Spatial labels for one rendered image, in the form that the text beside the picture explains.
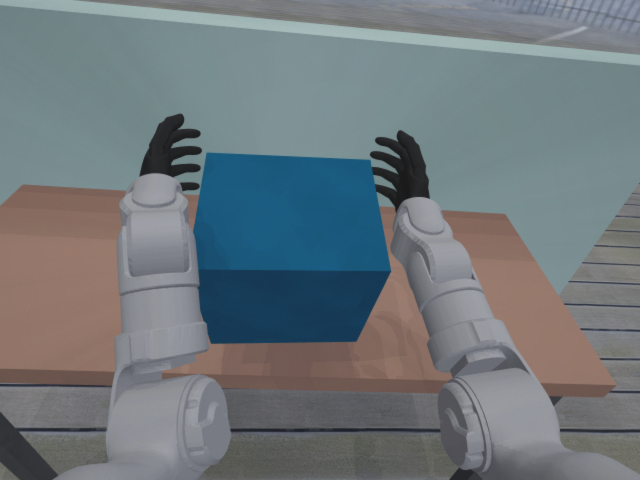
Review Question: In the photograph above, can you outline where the right robot upper arm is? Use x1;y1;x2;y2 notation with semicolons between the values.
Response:
438;368;640;480

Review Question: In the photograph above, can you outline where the right robot hand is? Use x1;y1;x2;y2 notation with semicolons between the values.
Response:
370;130;430;212

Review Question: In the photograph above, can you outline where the carton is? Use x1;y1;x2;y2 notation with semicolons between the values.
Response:
193;153;391;344

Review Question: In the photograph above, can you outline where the left robot hand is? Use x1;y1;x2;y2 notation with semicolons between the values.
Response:
139;114;202;191

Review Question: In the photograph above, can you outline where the table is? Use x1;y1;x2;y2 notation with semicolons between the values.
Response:
0;184;617;480

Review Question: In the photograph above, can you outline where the left robot forearm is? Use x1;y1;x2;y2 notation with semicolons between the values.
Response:
106;173;209;455

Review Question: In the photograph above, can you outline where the right robot forearm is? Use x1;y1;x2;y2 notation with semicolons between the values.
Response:
390;197;560;437

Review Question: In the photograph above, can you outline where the left robot upper arm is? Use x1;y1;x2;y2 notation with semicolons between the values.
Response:
53;374;231;480

